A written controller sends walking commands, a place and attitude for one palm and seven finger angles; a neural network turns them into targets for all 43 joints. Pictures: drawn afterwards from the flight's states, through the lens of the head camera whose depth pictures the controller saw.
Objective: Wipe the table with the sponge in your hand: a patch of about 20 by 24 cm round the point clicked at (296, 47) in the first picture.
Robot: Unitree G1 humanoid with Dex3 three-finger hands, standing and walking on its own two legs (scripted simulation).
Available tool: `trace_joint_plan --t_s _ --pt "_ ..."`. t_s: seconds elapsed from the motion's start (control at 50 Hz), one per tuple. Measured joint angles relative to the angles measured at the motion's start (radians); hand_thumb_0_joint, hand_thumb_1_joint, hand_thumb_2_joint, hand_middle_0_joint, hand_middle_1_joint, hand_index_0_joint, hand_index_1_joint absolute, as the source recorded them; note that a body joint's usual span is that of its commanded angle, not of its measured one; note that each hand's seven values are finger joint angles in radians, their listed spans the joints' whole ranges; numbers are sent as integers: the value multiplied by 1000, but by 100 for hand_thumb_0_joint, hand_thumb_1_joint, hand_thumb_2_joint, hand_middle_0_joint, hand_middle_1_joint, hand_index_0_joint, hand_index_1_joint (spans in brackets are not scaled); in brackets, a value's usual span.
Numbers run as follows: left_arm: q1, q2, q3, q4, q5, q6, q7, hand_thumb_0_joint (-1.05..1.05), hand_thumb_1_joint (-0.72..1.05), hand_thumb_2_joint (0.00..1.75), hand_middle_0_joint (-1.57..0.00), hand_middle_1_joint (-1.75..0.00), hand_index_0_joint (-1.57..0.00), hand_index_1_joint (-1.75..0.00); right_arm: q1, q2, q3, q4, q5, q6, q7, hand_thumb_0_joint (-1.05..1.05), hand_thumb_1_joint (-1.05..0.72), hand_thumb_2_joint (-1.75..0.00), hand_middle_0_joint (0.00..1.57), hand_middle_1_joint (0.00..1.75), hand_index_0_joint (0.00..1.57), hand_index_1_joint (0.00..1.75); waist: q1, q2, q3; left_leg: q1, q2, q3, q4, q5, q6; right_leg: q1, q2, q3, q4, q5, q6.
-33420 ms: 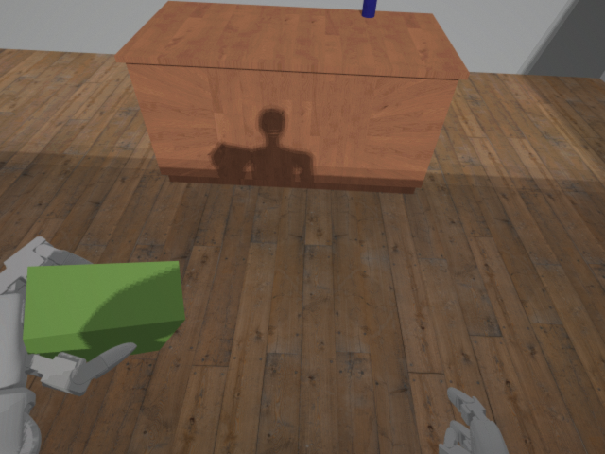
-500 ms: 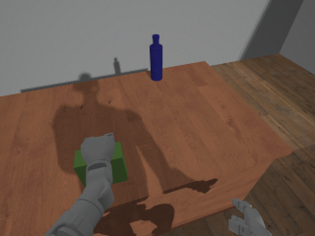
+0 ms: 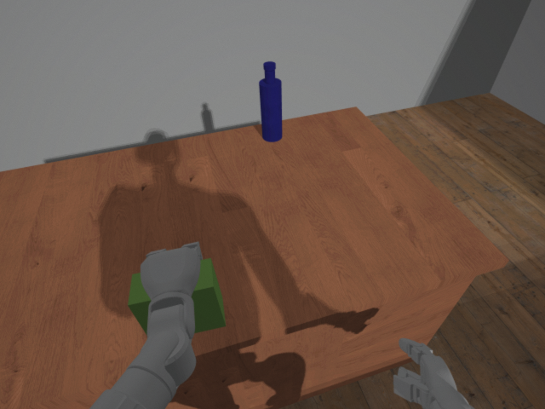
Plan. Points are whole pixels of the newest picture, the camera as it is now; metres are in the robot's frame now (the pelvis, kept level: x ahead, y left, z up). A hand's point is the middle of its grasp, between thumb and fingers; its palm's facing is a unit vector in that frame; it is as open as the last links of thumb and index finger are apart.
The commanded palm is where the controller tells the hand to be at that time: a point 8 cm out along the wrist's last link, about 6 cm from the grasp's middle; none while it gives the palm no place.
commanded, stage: slide across to the third lane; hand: left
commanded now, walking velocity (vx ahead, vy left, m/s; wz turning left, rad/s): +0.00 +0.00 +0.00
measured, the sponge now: (184, 308) +0.29 +0.20 -0.05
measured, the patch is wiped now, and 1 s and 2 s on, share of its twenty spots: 0.80 0.85 0.95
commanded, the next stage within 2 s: wipe forward along the third lane in 0.56 s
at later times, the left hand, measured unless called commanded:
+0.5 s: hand (214, 281) +0.32 +0.15 +0.01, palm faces -0.06 -0.06 -1.00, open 10.1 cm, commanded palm +0.28 +0.12 +0.06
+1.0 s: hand (229, 268) +0.34 +0.13 +0.00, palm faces -0.09 -0.03 -1.00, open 10.1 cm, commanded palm +0.32 +0.12 +0.04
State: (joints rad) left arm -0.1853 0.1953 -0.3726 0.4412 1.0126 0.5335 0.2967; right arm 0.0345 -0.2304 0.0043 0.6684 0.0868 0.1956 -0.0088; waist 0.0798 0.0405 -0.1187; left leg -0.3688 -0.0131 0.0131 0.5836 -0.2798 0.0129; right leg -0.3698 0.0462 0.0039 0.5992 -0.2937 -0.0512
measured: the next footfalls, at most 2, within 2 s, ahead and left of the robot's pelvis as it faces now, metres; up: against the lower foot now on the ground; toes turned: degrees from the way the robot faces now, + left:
none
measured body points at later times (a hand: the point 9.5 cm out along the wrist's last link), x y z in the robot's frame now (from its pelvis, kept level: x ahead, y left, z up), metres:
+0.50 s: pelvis -0.01 +0.00 +0.00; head -0.02 -0.03 +0.45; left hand +0.31 +0.15 +0.06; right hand +0.22 -0.21 -0.09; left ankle +0.01 +0.11 -0.73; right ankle +0.01 -0.09 -0.73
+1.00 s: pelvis -0.01 -0.02 +0.00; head -0.02 -0.04 +0.45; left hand +0.34 +0.13 +0.06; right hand +0.18 -0.25 -0.11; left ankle +0.01 +0.11 -0.73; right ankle +0.01 -0.09 -0.73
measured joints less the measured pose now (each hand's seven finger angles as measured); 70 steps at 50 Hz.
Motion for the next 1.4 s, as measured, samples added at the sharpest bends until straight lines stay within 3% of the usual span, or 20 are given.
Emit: trace_joint_plan --t_s 0.22,0.42,0.68,1.08,1.4 --pt "-31 -2 -34 5 -24 -17 -32 0 -49 105 -69 -137 -70 -138 4 -9 -18 8 -3 -11 2 1 -91 -90 20 30 20 30 -3 14 9 8 -2 -8 -9 8 0 13 -2 -7 -12 7 0" --pt "-115 -72 -83 105 -25 -10 5 -1 -49 105 -70 -136 -71 -137 -14 14 -15 33 -2 -14 17 1 -91 -90 20 30 20 30 1 10 10 8 -3 -12 -17 18 -3 11 -3 -11 -15 13 -3" --pt "-203 -142 -115 233 -47 34 46 -1 -49 105 -70 -136 -71 -137 -26 25 -15 52 -7 5 33 1 -91 -90 20 30 20 30 -11 4 0 1 7 -14 -21 26 -13 2 7 -13 -18 21 -12" --pt "-381 -136 15 485 -57 0 91 0 -51 105 -72 -134 -73 -135 25 7 -24 83 -16 5 -16 1 -91 -90 20 30 20 30 -62 -11 -15 -72 25 -11 -16 40 -23 -76 25 -11 -13 42 -26" --pt "-509 -82 114 629 -57 -41 112 0 -51 106 -72 -134 -74 -134 84 6 -21 105 -19 -25 -33 1 -91 -90 20 30 20 30 -108 -9 -24 -153 30 -4 13 38 -17 -154 30 -4 4 50 -21"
